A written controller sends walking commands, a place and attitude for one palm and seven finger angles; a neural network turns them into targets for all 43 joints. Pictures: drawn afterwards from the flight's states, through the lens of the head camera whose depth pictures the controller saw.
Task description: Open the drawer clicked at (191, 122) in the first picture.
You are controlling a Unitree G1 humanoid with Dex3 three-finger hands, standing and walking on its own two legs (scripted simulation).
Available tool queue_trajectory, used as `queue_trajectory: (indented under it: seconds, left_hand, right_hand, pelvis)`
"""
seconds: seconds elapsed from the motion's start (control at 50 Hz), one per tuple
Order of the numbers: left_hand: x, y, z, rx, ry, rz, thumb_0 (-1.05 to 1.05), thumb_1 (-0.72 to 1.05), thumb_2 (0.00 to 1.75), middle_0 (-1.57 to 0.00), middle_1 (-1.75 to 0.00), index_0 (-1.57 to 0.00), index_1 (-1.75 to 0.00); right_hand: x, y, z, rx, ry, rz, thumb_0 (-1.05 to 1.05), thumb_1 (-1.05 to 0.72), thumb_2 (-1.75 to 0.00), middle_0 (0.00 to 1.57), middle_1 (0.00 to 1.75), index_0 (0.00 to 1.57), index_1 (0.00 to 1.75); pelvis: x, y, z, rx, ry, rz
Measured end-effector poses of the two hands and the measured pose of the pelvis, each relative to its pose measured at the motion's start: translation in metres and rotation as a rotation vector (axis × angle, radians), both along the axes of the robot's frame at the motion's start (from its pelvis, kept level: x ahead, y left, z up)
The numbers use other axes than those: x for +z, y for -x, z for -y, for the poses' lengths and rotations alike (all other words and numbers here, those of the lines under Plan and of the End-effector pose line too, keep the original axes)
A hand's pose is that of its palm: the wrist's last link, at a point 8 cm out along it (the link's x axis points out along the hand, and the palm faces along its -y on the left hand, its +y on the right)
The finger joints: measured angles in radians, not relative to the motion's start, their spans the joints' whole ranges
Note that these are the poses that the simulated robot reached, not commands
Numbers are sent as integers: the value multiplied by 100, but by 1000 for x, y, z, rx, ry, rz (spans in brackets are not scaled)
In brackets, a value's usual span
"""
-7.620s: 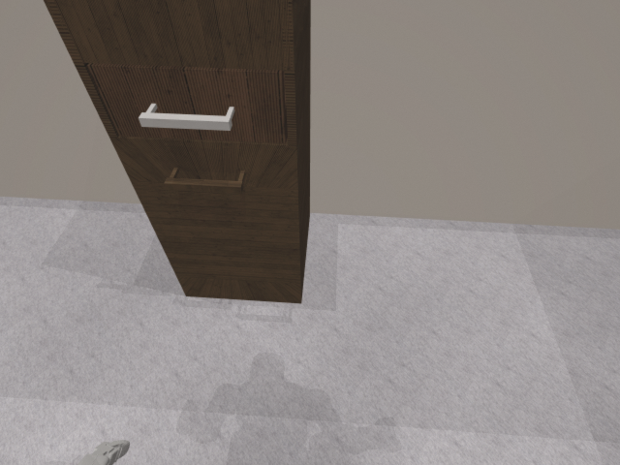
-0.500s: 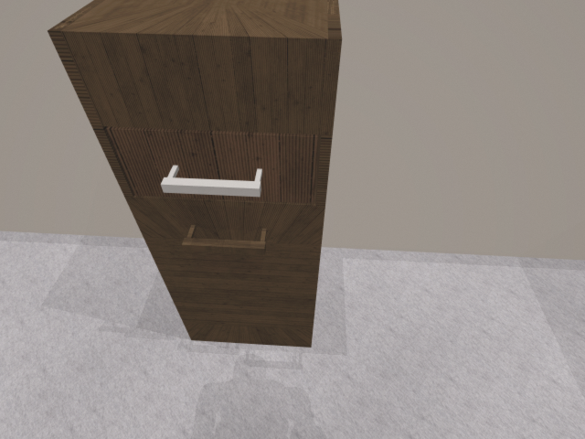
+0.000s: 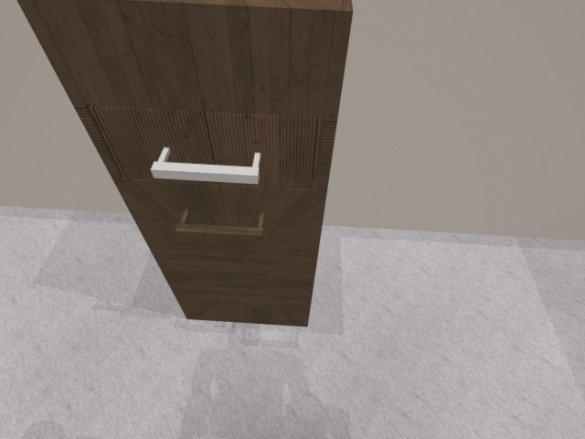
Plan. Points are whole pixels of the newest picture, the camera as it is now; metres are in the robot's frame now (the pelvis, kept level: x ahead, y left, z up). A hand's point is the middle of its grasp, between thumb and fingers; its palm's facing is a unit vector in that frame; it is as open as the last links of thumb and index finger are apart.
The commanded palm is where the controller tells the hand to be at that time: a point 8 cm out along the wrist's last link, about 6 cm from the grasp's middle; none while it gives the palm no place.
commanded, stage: come to a stop and stand still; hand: left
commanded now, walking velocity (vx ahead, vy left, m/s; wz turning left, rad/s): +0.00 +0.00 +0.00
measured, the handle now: (208, 164) +0.54 +0.18 +0.04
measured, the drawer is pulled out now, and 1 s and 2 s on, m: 0.00 0.00 0.00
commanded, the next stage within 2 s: none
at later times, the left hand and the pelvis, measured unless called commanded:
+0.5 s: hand out of the picture -0.03 +0.18 -0.17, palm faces +0.03 -0.98 -0.18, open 7.4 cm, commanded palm none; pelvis -0.07 +0.00 +0.00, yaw +2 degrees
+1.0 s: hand out of the picture -0.17 +0.16 -0.18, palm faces +0.11 -0.98 -0.14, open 7.4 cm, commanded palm none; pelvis -0.10 +0.02 +0.00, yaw +2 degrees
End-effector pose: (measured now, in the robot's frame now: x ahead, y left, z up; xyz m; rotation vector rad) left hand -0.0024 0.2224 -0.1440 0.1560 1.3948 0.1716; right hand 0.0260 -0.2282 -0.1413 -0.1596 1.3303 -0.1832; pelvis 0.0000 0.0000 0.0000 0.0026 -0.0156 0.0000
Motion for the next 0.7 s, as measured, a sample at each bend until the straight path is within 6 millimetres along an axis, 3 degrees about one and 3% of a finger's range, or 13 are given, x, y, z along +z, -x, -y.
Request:
queue_trajectory:
  seconds: [0.16,0.34,0.46,0.58,0.7]
  left_hand:
    - [17,-16,-35,-33,-108,182,1,92,90,-20,-29,-20,-30]
    - [14,-10,-23,-57,-60,274,0,91,90,-20,-29,-20,-30]
    - [3,24,-8,-44,4,207,0,91,90,-20,-29,-20,-30]
    - [-6,77,3,-4,47,75,0,91,90,-20,-29,-20,-30]
    - [-7,129,7,43,59,-47,0,91,90,-20,-29,-20,-30]
  right_hand:
    - [3,1,25,28,29,140,1,-91,-90,20,30,20,30]
    - [9,28,29,43,37,173,1,-91,-90,20,30,20,30]
    - [8,67,18,39,22,82,1,-90,-90,20,30,20,30]
    - [5,104,2,18,-4,-23,1,-90,-90,20,30,20,30]
    - [2,123,-12,-1,-29,-76,1,-90,-90,20,30,20,30]
  pelvis:
    - [-6,25,8,15,16,18]
    - [-7,51,9,22,21,51]
    - [-5,65,5,25,27,40]
    - [-3,74,1,26,29,27]
    - [-2,80,-4,29,31,26]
